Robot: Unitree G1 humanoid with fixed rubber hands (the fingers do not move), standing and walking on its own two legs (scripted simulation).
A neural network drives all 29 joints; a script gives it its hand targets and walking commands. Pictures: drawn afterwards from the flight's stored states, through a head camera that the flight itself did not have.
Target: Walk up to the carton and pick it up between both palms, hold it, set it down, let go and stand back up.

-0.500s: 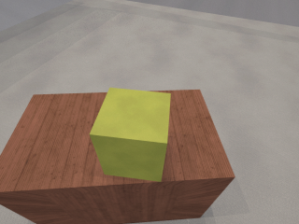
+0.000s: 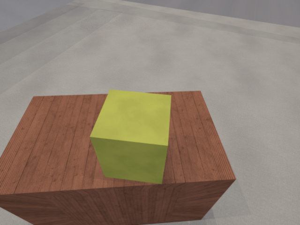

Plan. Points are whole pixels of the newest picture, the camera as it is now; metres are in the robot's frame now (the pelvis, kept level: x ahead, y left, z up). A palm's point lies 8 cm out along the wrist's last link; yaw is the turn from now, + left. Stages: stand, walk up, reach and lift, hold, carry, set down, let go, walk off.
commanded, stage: stand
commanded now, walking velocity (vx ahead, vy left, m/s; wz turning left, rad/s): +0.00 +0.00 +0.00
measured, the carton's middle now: (136, 137) +0.42 +0.06 -0.05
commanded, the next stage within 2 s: none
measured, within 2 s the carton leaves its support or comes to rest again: neither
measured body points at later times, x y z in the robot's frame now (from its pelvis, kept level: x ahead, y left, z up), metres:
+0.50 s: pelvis +0.00 +0.00 +0.00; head +0.01 +0.00 +0.45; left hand +0.06 +0.25 -0.13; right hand +0.06 -0.25 -0.13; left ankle +0.01 +0.12 -0.73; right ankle +0.02 -0.12 -0.73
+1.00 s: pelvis +0.01 +0.00 +0.00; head +0.01 +0.00 +0.45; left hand +0.05 +0.25 -0.13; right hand +0.05 -0.25 -0.13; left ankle +0.01 +0.13 -0.73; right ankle +0.02 -0.12 -0.73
